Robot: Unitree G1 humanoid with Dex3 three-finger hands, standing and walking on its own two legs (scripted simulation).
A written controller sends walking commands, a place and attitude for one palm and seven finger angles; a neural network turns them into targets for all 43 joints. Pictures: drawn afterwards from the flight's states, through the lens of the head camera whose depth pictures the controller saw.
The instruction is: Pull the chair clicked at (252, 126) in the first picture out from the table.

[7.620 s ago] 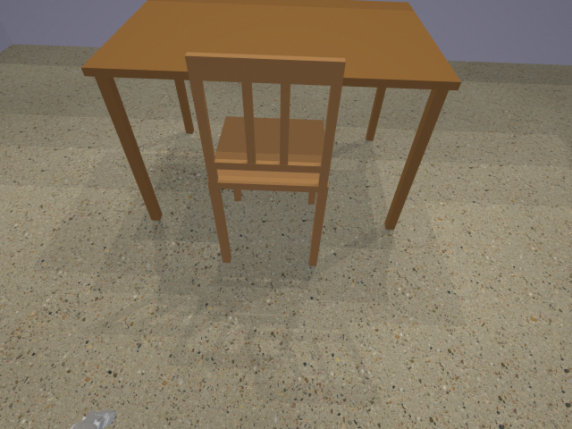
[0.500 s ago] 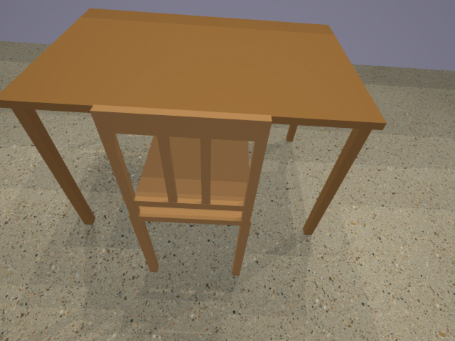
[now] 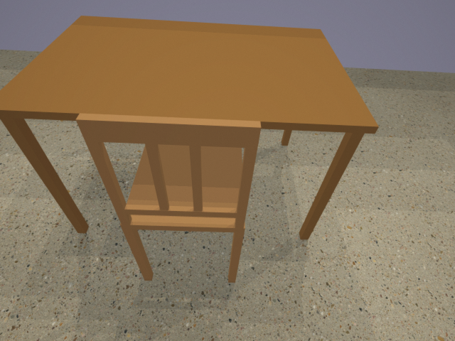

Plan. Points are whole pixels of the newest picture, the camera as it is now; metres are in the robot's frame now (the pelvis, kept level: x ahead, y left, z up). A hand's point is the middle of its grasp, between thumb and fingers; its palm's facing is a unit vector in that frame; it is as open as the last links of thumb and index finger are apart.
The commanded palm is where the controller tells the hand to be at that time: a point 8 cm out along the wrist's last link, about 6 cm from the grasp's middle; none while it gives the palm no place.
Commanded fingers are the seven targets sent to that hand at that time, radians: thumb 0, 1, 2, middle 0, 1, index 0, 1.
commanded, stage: shuffle to correct the standing spot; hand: left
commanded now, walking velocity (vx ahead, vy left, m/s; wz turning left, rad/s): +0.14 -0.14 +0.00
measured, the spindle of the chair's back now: (158, 178) +0.52 +0.21 -0.09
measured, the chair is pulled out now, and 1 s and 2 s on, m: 0.00 0.00 0.00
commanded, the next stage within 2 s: come to a stop and stand still in 0.46 s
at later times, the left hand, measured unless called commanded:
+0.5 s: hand out of the picture +0.05 +0.09 -0.19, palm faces +0.05 -0.99 -0.09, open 7.4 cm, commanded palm none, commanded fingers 0.00 0.90 0.90 -0.20 -0.30 -0.20 -0.30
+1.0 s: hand out of the picture +0.17 +0.07 -0.18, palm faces +0.11 -0.97 -0.22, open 7.3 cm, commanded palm none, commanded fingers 0.00 0.90 0.90 -0.20 -0.30 -0.20 -0.30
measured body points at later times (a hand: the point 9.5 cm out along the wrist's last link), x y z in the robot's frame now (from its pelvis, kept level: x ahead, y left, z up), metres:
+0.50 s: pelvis +0.09 -0.05 +0.00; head +0.10 -0.03 +0.44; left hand +0.05 +0.15 -0.18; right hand +0.08 -0.28 -0.15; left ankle +0.04 +0.06 -0.74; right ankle +0.05 -0.17 -0.66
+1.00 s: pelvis +0.10 -0.11 -0.01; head +0.13 -0.10 +0.44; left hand +0.16 +0.13 -0.16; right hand +0.17 -0.36 -0.15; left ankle +0.09 -0.02 -0.71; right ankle +0.20 -0.24 -0.74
